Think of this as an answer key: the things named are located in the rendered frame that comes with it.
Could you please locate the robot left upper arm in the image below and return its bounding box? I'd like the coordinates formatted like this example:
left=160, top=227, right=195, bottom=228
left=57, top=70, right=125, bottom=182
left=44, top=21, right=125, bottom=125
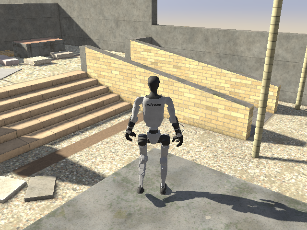
left=131, top=96, right=143, bottom=123

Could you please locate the robot right upper arm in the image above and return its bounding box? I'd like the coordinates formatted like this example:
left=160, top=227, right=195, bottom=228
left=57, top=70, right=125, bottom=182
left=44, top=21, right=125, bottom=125
left=164, top=97, right=177, bottom=123

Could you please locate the right robot forearm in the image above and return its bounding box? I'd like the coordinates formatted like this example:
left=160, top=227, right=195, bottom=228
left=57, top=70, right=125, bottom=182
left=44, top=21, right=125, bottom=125
left=172, top=117, right=182, bottom=137

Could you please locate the left robot forearm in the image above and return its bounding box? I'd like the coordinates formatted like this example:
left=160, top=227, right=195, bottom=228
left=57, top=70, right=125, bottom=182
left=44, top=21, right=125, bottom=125
left=126, top=115, right=135, bottom=134

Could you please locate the robot torso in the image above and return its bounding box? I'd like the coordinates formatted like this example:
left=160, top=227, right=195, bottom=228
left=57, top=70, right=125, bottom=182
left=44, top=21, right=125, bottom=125
left=142, top=95, right=165, bottom=144

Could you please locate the right robot hand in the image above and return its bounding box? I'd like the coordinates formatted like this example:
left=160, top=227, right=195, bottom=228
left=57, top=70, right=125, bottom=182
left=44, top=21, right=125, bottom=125
left=172, top=135, right=183, bottom=147

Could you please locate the robot head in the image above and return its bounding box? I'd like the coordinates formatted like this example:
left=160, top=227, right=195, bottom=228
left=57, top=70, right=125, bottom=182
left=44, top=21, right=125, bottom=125
left=145, top=76, right=162, bottom=99

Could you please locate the left robot hand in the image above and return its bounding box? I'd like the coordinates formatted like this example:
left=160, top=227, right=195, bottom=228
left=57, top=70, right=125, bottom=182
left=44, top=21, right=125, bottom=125
left=125, top=132, right=136, bottom=141

